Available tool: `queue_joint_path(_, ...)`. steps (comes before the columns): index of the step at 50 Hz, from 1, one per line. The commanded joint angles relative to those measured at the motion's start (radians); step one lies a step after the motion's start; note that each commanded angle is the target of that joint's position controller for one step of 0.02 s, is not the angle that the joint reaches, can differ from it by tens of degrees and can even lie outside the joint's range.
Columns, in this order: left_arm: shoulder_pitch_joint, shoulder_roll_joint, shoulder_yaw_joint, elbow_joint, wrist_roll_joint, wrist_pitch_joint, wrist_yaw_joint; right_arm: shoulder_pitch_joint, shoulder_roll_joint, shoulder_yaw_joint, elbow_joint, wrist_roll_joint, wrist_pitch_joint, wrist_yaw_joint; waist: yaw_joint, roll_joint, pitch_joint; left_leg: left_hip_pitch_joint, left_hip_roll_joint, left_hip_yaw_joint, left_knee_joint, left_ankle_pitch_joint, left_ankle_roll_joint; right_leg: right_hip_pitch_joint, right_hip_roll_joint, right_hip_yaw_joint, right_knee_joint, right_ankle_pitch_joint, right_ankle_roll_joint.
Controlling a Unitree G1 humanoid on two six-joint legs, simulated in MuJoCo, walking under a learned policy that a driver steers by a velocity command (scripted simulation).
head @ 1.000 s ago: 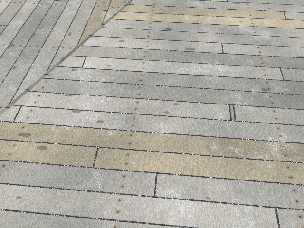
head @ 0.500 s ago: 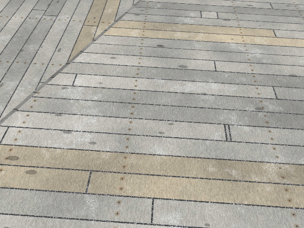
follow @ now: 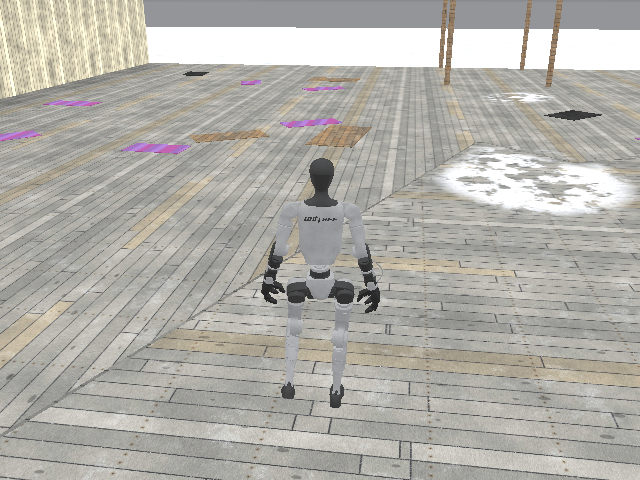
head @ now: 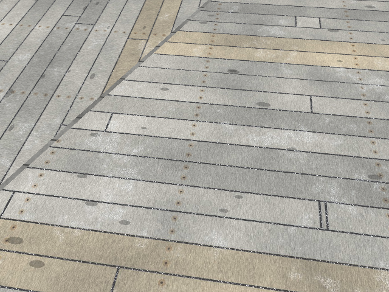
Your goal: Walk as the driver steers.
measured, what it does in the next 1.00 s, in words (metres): walks ahead: left foot, then right foot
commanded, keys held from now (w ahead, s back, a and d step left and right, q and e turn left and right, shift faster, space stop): w+q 0.42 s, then w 0.22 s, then w+e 0.36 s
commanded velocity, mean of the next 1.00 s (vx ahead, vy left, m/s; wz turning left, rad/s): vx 0.50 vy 0.00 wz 0.21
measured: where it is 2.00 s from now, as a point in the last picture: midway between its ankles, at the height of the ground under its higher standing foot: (177, 149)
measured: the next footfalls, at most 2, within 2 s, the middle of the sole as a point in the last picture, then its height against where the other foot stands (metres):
left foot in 0.40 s outside the picture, level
right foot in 0.96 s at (200, 223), level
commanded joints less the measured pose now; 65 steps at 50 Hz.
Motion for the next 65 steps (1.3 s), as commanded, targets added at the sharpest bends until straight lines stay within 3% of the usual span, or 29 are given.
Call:
queue_joint_path(1,-0.015,0.089,0.018,-0.024,0.004,-0.028,0.004,0.114,-0.017,-0.018,-0.021,-0.002,0.033,-0.006,-0.042,-0.119,0.006,-0.071,0.074,-0.059,-0.004,0.083,0.005,-0.002,-0.282,0.196,-0.304,0.080,-0.129)
queue_joint_path(4,0.021,0.108,0.023,-0.005,0.011,-0.024,0.026,-0.005,-0.045,-0.032,-0.071,-0.012,0.030,-0.003,-0.027,-0.080,0.042,-0.207,0.061,-0.086,-0.137,0.225,-0.009,0.064,-0.277,0.120,-0.318,0.133,-0.125)
queue_joint_path(8,0.065,0.141,0.026,-0.003,0.009,-0.012,0.051,-0.142,-0.027,-0.025,-0.122,-0.018,0.012,0.028,0.013,-0.069,0.052,-0.209,0.041,-0.007,-0.377,0.396,-0.016,0.129,-0.265,0.014,-0.323,0.194,-0.097)
queue_joint_path(14,0.183,0.173,0.036,0.023,-0.011,0.032,0.062,-0.330,-0.004,-0.007,-0.236,-0.016,0.010,0.074,0.077,-0.059,0.096,-0.291,0.014,0.104,-0.549,0.298,0.012,0.370,-0.323,-0.060,-0.223,0.360,-0.084)
queue_joint_path(17,0.144,0.211,0.046,-0.002,-0.014,0.053,0.070,-0.281,-0.052,-0.029,-0.267,-0.011,0.013,0.090,0.011,-0.121,0.013,-0.113,-0.077,0.197,-0.559,0.156,0.062,0.405,-0.326,-0.107,-0.041,0.850,-0.054)
queue_joint_path(19,0.096,0.233,0.050,-0.027,-0.020,0.066,0.076,-0.042,-0.145,-0.077,-0.224,-0.006,0.016,0.083,-0.131,-0.141,-0.127,0.232,-0.155,0.208,-0.621,0.160,0.124,0.312,-0.293,-0.128,0.297,0.968,-0.017)
queue_joint_path(20,0.090,0.223,0.044,-0.050,-0.015,0.057,0.075,0.115,-0.230,-0.113,-0.191,-0.010,0.026,0.059,-0.202,-0.057,-0.216,0.534,-0.068,0.028,-0.679,0.152,0.178,0.081,-0.248,-0.126,0.596,0.676,0.029)
queue_joint_path(21,0.190,0.045,-0.010,-0.111,0.007,0.020,0.054,0.097,-0.345,-0.131,-0.209,-0.016,0.024,0.048,-0.073,0.223,-0.316,0.891,0.229,-0.593,-0.760,0.100,0.396,-0.391,-0.014,-0.036,1.006,-0.330,0.096)
queue_joint_path(22,0.117,0.127,0.002,-0.126,-0.034,-0.031,0.033,0.139,-0.250,-0.099,-0.214,-0.036,0.014,0.048,-0.125,0.100,-0.444,0.971,0.288,-0.789,-0.903,0.042,0.414,-0.516,-0.003,0.221,1.105,-0.417,0.068)
queue_joint_path(23,0.029,0.170,0.016,-0.142,-0.071,-0.048,0.024,0.117,-0.173,-0.080,-0.195,-0.042,0.006,0.048,-0.135,0.048,-0.305,0.881,0.244,-0.588,-0.901,0.123,0.332,-0.574,-0.067,0.231,1.054,-0.328,0.033)
queue_joint_path(25,-0.006,0.154,0.021,-0.128,-0.033,-0.039,0.041,-0.046,-0.092,-0.052,-0.224,-0.027,-0.005,0.053,-0.046,-0.095,-0.141,0.571,0.151,-0.317,-0.918,0.339,0.236,-0.467,-0.156,0.200,0.856,-0.199,0.025)
queue_joint_path(27,0.056,0.147,0.028,-0.122,-0.020,-0.009,0.039,-0.085,-0.095,-0.047,-0.233,-0.043,-0.011,0.051,0.012,-0.037,-0.118,0.413,0.127,-0.246,-0.958,0.461,0.241,-0.343,-0.185,0.206,0.789,-0.164,0.046)
queue_joint_path(31,-0.020,0.109,0.023,-0.147,0.000,0.022,0.045,-0.026,-0.133,-0.053,-0.202,-0.029,-0.023,0.032,0.001,-0.029,-0.053,0.334,0.091,-0.129,-1.018,0.540,0.222,-0.386,-0.189,0.167,0.601,-0.033,0.094)
queue_joint_path(37,-0.183,0.085,0.008,-0.180,-0.022,0.017,0.028,0.026,-0.147,-0.048,-0.165,-0.036,-0.021,0.019,-0.073,0.023,-0.004,0.384,0.071,-0.016,-1.058,0.349,0.146,-0.381,-0.145,0.129,0.242,0.302,0.071)
queue_joint_path(42,-0.265,0.097,0.004,-0.231,-0.034,0.011,-0.006,0.060,-0.157,-0.053,-0.118,-0.036,-0.013,0.014,-0.092,0.024,0.041,0.580,0.160,0.011,-1.012,0.399,0.125,-0.476,-0.116,0.140,0.159,0.203,0.011)
queue_joint_path(45,-0.202,0.126,0.016,-0.236,-0.029,0.011,-0.025,0.017,-0.183,-0.059,-0.125,-0.037,0.002,0.002,-0.039,0.046,-0.016,0.636,0.171,0.064,-0.887,0.746,0.085,-0.365,-0.056,0.091,0.150,0.076,-0.038)
queue_joint_path(47,0.019,0.192,0.055,-0.185,-0.023,0.019,-0.018,-0.015,-0.192,-0.056,-0.141,-0.038,0.020,-0.008,0.078,0.032,-0.153,0.580,0.111,0.134,-0.580,0.997,0.039,-0.055,0.028,0.036,0.118,0.081,-0.085)
queue_joint_path(48,0.176,0.266,0.079,-0.165,-0.018,0.026,-0.006,0.003,-0.174,-0.043,-0.167,-0.050,0.017,-0.016,0.129,-0.072,-0.264,0.345,0.071,0.161,-0.270,0.726,-0.002,0.249,-0.122,0.267,0.120,0.115,-0.152)
queue_joint_path(49,0.220,0.336,0.092,-0.162,-0.022,0.021,-0.010,0.123,-0.034,0.002,-0.192,-0.065,-0.012,0.007,0.047,-0.322,-0.378,-0.104,-0.152,0.093,0.089,-0.143,-0.074,0.611,-0.355,0.822,0.022,-0.054,-0.356)
queue_joint_path(50,0.246,0.244,0.070,-0.154,-0.031,0.024,-0.007,0.062,-0.117,-0.008,-0.186,-0.032,-0.047,0.021,0.103,-0.250,-0.412,-0.243,-0.134,-0.063,0.203,-0.257,-0.056,0.675,-0.358,0.945,-0.089,-0.197,-0.341)
queue_joint_path(51,0.187,0.204,0.060,-0.171,-0.028,0.025,0.001,-0.036,-0.162,-0.017,-0.221,-0.002,-0.069,0.031,0.111,-0.198,-0.260,-0.324,-0.078,-0.067,0.192,-0.180,-0.037,0.571,-0.329,0.801,-0.101,-0.171,-0.285)
queue_joint_path(52,0.122,0.187,0.053,-0.194,-0.023,0.027,0.005,-0.090,-0.159,-0.013,-0.236,-0.010,-0.079,0.027,0.083,-0.076,-0.188,-0.292,-0.033,-0.054,0.118,-0.102,-0.029,0.423,-0.293,0.692,-0.108,-0.080,-0.253)
queue_joint_path(53,0.065,0.164,0.044,-0.212,-0.017,0.029,0.004,-0.125,-0.159,-0.021,-0.241,-0.037,-0.078,0.020,0.047,-0.001,-0.114,-0.233,-0.006,-0.038,0.026,-0.060,-0.034,0.270,-0.256,0.607,-0.133,0.043,-0.231)
queue_joint_path(54,0.053,0.156,0.038,-0.224,-0.007,0.027,0.005,-0.120,-0.165,-0.028,-0.251,-0.053,-0.070,0.016,0.018,-0.034,-0.096,-0.153,0.009,-0.038,-0.017,-0.051,-0.041,0.173,-0.233,0.551,-0.139,0.226,-0.231)
queue_joint_path(55,0.033,0.168,0.041,-0.233,-0.006,0.030,0.007,-0.084,-0.148,-0.028,-0.258,-0.054,-0.059,0.016,-0.017,-0.068,-0.107,-0.130,0.015,-0.040,-0.062,-0.051,-0.057,0.143,-0.229,0.545,-0.158,0.223,-0.248)
queue_joint_path(57,0.031,0.165,0.042,-0.243,-0.015,0.031,0.017,-0.081,-0.125,-0.027,-0.257,-0.059,-0.034,0.008,-0.025,-0.050,-0.088,-0.112,0.020,-0.014,-0.137,-0.006,-0.078,0.065,-0.186,0.471,-0.192,0.228,-0.232)
queue_joint_path(58,0.041,0.199,0.050,-0.241,-0.014,0.028,0.023,-0.088,-0.108,-0.020,-0.268,-0.053,-0.025,0.006,-0.030,-0.097,-0.075,-0.118,0.021,-0.002,-0.200,0.024,-0.098,0.032,-0.202,0.452,-0.201,0.275,-0.249)
queue_joint_path(62,0.110,0.187,0.046,-0.217,-0.027,0.035,0.039,-0.236,-0.076,-0.006,-0.300,-0.054,-0.032,0.012,0.042,-0.097,-0.050,-0.058,-0.008,0.028,-0.512,0.335,-0.112,0.003,-0.123,0.328,-0.198,0.249,-0.166)
queue_joint_path(65,0.166,0.192,0.043,-0.195,-0.027,0.039,0.040,-0.317,-0.076,-0.004,-0.322,-0.040,-0.041,0.025,0.084,-0.117,-0.037,-0.026,-0.035,0.035,-0.629,0.436,-0.098,0.048,-0.145,0.350,-0.188,0.168,-0.151)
